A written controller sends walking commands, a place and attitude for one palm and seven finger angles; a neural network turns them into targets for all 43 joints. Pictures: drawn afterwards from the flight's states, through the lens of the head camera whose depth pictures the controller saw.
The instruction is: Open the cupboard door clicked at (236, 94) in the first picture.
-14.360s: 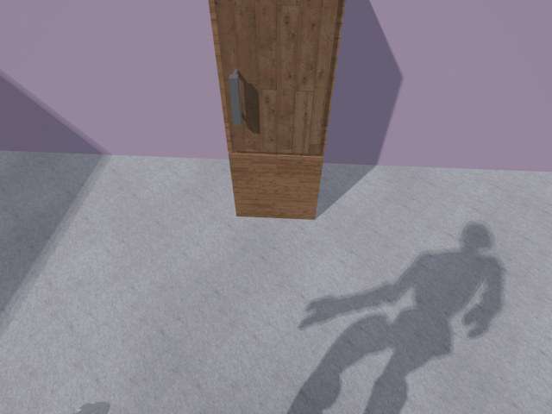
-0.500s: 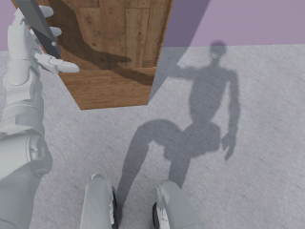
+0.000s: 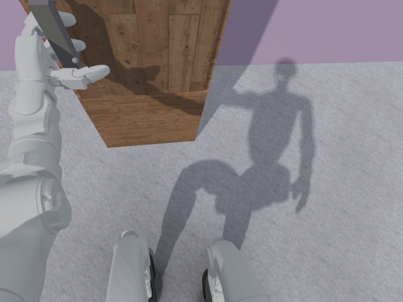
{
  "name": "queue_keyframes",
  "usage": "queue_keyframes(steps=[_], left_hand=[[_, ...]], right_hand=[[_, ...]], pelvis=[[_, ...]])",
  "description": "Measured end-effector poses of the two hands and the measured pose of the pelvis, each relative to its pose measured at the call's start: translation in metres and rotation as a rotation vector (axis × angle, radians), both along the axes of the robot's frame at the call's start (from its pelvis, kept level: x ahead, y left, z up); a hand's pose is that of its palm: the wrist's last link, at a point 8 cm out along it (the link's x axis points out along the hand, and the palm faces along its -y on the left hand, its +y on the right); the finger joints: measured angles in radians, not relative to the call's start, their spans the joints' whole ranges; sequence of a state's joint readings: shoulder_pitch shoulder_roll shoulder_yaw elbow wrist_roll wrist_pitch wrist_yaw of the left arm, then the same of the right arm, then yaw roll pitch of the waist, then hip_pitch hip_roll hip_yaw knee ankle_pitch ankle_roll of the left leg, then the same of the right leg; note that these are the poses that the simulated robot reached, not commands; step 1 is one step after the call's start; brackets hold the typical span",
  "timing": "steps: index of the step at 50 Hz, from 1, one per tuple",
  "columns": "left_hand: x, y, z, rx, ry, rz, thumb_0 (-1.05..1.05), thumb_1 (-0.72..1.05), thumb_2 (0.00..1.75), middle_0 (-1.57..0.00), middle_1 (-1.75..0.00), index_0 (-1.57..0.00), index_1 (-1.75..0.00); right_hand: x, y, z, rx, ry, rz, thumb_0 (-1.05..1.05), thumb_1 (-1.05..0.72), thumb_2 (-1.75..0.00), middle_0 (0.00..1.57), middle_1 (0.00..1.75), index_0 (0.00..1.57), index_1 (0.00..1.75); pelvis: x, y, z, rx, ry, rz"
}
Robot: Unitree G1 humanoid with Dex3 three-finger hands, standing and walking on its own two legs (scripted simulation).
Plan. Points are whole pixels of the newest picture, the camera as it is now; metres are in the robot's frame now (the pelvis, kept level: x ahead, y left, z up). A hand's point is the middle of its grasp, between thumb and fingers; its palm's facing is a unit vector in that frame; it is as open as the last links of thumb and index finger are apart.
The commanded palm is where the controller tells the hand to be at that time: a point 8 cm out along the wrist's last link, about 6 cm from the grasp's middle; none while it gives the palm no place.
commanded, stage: close the thumb around the handle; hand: left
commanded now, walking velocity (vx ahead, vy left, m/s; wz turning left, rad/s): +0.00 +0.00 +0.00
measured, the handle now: (62, 33) +0.60 +0.22 +0.06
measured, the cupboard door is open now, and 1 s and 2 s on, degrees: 1 18 52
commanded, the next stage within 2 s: pull the door open along its arc in 0.38 s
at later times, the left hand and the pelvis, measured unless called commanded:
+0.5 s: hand (74, 60) +0.54 +0.19 +0.06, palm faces +0.07 -1.00 -0.01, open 6.2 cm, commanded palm +0.53 +0.21 +0.06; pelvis -0.01 +0.00 +0.00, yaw +0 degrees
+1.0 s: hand (91, 98) +0.46 +0.16 +0.06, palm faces +0.18 -0.98 +0.07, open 6.6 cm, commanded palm +0.41 +0.18 +0.06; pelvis +0.02 +0.00 +0.03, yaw +1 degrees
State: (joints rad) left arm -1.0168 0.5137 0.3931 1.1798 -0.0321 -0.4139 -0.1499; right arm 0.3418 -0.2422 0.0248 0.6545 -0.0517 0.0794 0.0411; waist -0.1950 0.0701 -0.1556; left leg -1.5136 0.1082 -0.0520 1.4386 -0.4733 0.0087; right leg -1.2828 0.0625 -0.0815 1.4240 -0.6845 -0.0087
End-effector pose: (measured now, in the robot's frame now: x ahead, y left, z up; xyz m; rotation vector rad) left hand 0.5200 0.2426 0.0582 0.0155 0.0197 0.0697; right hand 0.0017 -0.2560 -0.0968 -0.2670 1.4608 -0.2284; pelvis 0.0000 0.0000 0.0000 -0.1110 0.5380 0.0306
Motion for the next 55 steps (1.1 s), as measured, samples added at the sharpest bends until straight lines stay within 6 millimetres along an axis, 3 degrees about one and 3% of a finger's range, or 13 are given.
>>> queue_keyframes(steps=[14, 29, 36, 41, 47, 55], left_hand=[[-0.004, 0.001, 0.002, -0.007, -0.002, 0.002, 0.01, 0.65, 0.79, -0.36, -1.30, -0.36, -1.33], [-0.001, 0.001, 0.001, -0.008, -0.006, -0.004, 0.01, 0.65, 0.78, -0.34, -1.33, -0.34, -1.35], [-0.011, -0.001, 0.001, -0.012, -0.011, -0.005, 0.01, 0.66, 0.75, -0.33, -1.33, -0.33, -1.34], [-0.030, -0.007, 0.001, -0.010, -0.012, -0.015, 0.01, 0.66, 0.72, -0.31, -1.32, -0.31, -1.33], [-0.065, -0.022, 0.001, -0.026, -0.008, -0.013, 0.01, 0.65, 0.70, -0.29, -1.31, -0.30, -1.31], [-0.119, -0.069, 0.000, -0.115, -0.010, 0.328, 0.01, 0.63, 0.75, -0.27, -1.30, -0.33, -1.29]], right_hand=[[-0.010, 0.001, 0.001, -0.001, 0.008, -0.012, 0.00, -0.91, -0.90, 0.21, 0.30, 0.20, 0.30], [-0.011, -0.002, -0.002, -0.013, -0.002, -0.014, 0.00, -0.91, -0.90, 0.21, 0.30, 0.20, 0.30], [-0.004, 0.001, -0.001, 0.013, -0.012, -0.026, 0.00, -0.91, -0.90, 0.21, 0.30, 0.20, 0.30], [0.012, 0.004, 0.003, 0.041, -0.041, -0.029, 0.00, -0.91, -0.90, 0.21, 0.30, 0.20, 0.30], [0.049, 0.006, 0.012, 0.070, -0.116, 0.001, 0.00, -0.91, -0.90, 0.21, 0.30, 0.20, 0.30], [0.115, 0.012, 0.021, 0.113, -0.247, 0.135, 0.00, -0.91, -0.90, 0.20, 0.30, 0.20, 0.30]], pelvis=[[-0.004, 0.001, 0.000, 0.000, -0.006, -0.004], [-0.006, 0.000, -0.004, -0.002, -0.003, -0.009], [-0.002, 0.000, 0.002, 0.008, -0.009, -0.013], [0.004, 0.000, 0.011, 0.021, -0.021, -0.012], [0.012, 0.000, 0.025, 0.037, -0.047, -0.003], [0.020, -0.003, 0.036, 0.058, -0.079, 0.012]])
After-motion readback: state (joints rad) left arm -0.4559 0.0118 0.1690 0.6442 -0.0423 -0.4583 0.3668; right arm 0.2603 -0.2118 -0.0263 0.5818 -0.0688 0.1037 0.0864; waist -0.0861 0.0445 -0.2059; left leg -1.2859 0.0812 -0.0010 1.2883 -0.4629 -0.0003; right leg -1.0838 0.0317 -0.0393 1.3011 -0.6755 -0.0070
